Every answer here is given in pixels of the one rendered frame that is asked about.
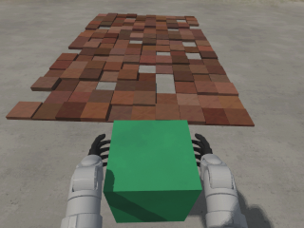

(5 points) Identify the carton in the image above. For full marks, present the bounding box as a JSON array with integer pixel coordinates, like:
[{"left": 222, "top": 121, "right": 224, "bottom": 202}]
[{"left": 103, "top": 120, "right": 202, "bottom": 223}]

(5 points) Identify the robot right forearm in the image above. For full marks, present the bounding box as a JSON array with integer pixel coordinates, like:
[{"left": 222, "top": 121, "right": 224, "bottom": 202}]
[{"left": 199, "top": 153, "right": 248, "bottom": 228}]

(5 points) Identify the robot right hand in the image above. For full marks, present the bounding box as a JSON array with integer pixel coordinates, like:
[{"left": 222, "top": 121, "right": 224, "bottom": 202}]
[{"left": 191, "top": 133, "right": 213, "bottom": 167}]

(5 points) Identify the robot left hand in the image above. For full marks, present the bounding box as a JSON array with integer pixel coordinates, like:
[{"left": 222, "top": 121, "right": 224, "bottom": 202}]
[{"left": 88, "top": 134, "right": 111, "bottom": 167}]

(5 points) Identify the robot left forearm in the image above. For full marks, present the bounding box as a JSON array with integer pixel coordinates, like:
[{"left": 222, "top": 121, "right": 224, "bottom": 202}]
[{"left": 60, "top": 154, "right": 104, "bottom": 228}]

